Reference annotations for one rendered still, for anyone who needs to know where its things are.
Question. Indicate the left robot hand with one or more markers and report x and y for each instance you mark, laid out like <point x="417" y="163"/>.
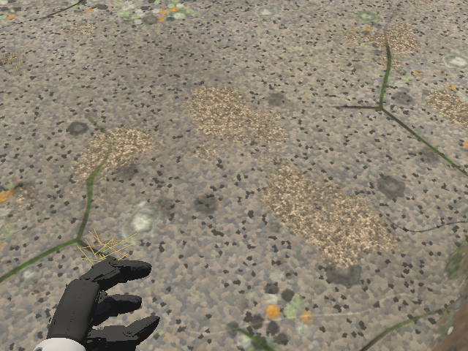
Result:
<point x="84" y="304"/>

